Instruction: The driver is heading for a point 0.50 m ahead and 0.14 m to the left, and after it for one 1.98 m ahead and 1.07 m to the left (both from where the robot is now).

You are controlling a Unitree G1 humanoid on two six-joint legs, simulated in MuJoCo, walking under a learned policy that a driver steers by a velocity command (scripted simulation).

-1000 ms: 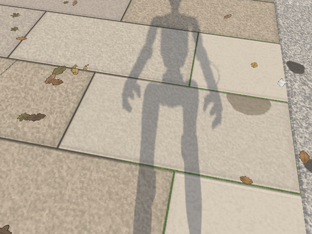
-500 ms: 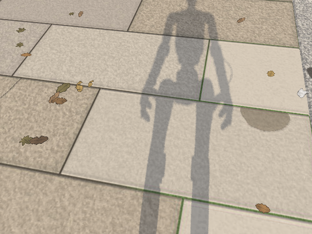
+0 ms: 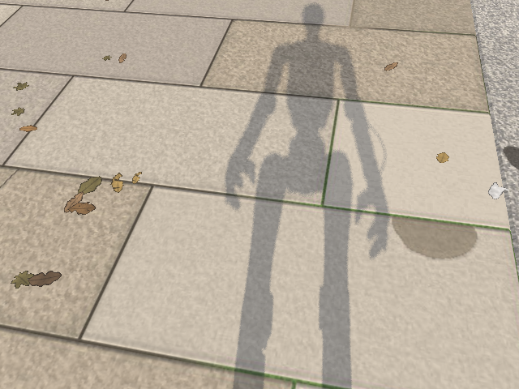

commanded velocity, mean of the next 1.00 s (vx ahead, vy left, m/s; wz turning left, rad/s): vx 0.48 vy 0.00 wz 0.47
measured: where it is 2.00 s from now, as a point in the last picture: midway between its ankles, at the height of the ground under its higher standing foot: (137, 265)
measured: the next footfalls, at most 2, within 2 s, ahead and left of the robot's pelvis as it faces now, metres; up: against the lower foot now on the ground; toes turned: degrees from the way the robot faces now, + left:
left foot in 0.42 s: +0.35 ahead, +0.10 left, +0.00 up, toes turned +17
right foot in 0.98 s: +0.72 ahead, +0.08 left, +0.00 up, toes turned +32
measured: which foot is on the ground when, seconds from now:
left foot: up 0.00-0.40, down 0.42-0.98, up 1.00-1.00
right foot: down 0.00-0.44, up 0.46-0.96, down 0.98-1.00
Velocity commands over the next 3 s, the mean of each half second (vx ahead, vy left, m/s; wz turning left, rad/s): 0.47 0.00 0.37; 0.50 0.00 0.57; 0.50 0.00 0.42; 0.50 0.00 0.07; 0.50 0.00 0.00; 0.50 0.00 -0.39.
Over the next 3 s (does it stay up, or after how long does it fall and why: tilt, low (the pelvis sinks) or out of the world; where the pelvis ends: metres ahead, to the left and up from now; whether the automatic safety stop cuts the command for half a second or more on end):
stays up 1.30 0.80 0.00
